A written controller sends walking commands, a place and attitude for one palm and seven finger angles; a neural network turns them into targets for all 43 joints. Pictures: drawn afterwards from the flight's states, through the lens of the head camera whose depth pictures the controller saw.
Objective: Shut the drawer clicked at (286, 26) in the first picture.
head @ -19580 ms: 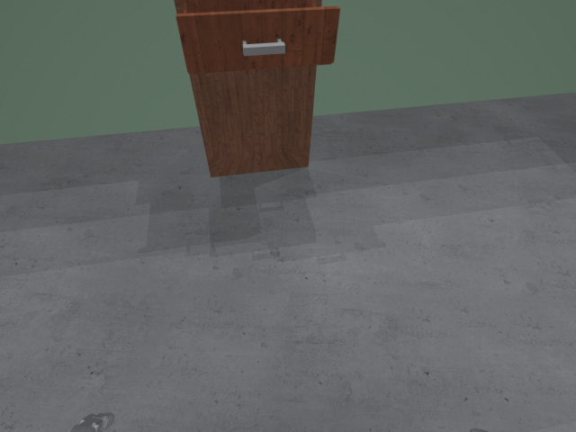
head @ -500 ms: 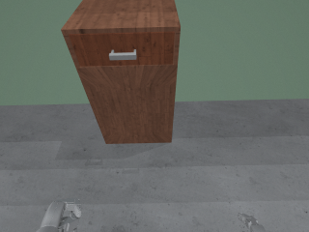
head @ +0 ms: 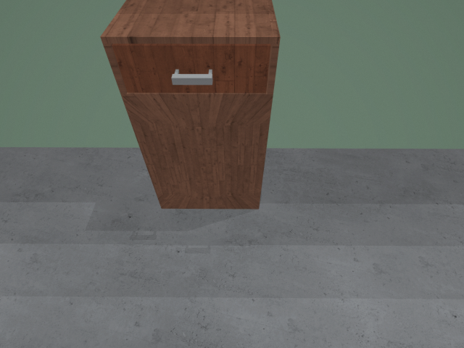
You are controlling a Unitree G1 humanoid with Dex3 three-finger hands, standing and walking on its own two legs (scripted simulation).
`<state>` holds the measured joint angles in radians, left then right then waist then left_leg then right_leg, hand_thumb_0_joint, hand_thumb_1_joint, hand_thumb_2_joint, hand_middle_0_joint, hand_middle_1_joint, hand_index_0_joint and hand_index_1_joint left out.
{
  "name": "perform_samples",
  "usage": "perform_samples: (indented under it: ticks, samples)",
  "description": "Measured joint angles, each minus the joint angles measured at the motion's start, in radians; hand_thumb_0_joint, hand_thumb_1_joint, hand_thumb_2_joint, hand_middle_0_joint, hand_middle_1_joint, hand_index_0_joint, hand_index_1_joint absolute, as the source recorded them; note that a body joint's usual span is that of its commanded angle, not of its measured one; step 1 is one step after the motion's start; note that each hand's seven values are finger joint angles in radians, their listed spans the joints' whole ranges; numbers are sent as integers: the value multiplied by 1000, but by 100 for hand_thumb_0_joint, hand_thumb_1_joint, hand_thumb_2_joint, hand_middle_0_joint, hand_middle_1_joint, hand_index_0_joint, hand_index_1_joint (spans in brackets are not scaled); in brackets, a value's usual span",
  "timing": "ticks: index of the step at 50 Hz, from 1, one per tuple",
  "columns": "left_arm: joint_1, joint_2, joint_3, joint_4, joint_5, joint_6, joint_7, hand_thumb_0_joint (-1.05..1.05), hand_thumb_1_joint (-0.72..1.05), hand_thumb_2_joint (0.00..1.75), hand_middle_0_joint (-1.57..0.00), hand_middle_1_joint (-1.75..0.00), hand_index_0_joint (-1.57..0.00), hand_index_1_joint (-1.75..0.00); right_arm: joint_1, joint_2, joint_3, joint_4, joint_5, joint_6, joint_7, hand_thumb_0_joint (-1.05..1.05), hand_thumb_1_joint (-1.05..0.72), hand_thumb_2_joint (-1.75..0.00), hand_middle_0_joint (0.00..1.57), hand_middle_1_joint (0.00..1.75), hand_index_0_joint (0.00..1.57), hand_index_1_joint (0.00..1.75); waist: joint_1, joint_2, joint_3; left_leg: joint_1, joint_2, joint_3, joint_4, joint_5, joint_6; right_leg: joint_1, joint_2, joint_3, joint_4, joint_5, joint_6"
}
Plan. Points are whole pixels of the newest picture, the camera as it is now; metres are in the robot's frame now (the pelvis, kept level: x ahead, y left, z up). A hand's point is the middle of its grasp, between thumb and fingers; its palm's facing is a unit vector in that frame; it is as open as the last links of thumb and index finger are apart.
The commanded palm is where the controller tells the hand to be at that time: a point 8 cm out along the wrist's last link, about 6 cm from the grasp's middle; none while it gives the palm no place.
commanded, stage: let the arm hang, fingers relaxed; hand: left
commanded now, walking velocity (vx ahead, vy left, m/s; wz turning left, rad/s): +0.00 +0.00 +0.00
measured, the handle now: (193, 75) +0.84 +0.17 +0.01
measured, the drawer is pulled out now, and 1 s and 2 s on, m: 0.00 0.00 0.00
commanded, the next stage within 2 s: look to check the result in 0.42 s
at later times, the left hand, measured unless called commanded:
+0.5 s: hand out of the picture -0.01 +0.14 -0.18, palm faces +0.03 -0.98 -0.17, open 7.3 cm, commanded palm none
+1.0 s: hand out of the picture +0.01 +0.13 -0.17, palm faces +0.03 -0.99 -0.17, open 7.4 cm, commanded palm none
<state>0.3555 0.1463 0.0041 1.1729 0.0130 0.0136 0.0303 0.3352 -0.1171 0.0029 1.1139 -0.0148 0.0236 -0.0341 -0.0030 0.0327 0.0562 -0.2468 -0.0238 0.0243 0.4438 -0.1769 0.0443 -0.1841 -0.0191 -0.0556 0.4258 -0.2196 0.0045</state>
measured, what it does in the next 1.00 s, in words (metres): stands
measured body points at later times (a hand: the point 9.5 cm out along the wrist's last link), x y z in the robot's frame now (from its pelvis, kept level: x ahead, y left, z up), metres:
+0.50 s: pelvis +0.01 -0.01 +0.00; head +0.02 -0.02 +0.45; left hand -0.01 +0.20 -0.16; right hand -0.02 -0.22 -0.17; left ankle +0.04 +0.09 -0.74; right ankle +0.01 -0.12 -0.74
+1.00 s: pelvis +0.02 -0.03 +0.00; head +0.03 -0.03 +0.45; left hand +0.01 +0.18 -0.16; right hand +0.00 -0.23 -0.17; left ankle +0.04 +0.09 -0.74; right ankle +0.01 -0.12 -0.74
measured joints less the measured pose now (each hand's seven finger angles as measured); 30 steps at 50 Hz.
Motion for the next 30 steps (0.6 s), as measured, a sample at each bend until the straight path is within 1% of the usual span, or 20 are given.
perform_samples:
  ticks: [5, 11, 16, 30]
  samples:
    - [-22, -34, 0, -6, 2, -8, 3, 0, 91, 90, -27, -39, -27, -39, -12, 14, -3, 3, -1, -7, -2, 0, -90, -90, 20, 30, 20, 30, -2, -3, -16, 2, 0, 6, -1, 0, -1, -6, -1, 6, 11, -5, -1]
    - [-51, -60, 1, -22, 2, -18, 3, 0, 91, 90, -22, -33, -22, -33, -18, 18, -7, 6, -3, -12, -5, 1, -91, -90, 20, 30, 20, 30, -6, -11, -29, 3, 4, 6, 1, -4, -6, -7, 3, 6, 16, -10, -4]
    - [-57, -54, 6, -19, 3, -18, 6, 1, 92, 90, -21, -31, -21, -31, -14, 15, -11, 7, -3, -17, -8, 1, -91, -90, 20, 30, 20, 30, -12, -17, -28, 7, 10, 6, 1, -9, -12, -3, 9, 7, 14, -13, -10]
    - [-62, -34, 10, -11, -3, -23, 7, 0, 91, 90, -20, -30, -20, -30, -14, 2, -9, 25, -1, -16, -11, 0, -90, -90, 20, 30, 20, 30, -11, -10, -7, 30, 20, -1, -11, -14, -25, 24, 20, 1, -4, -17, -21]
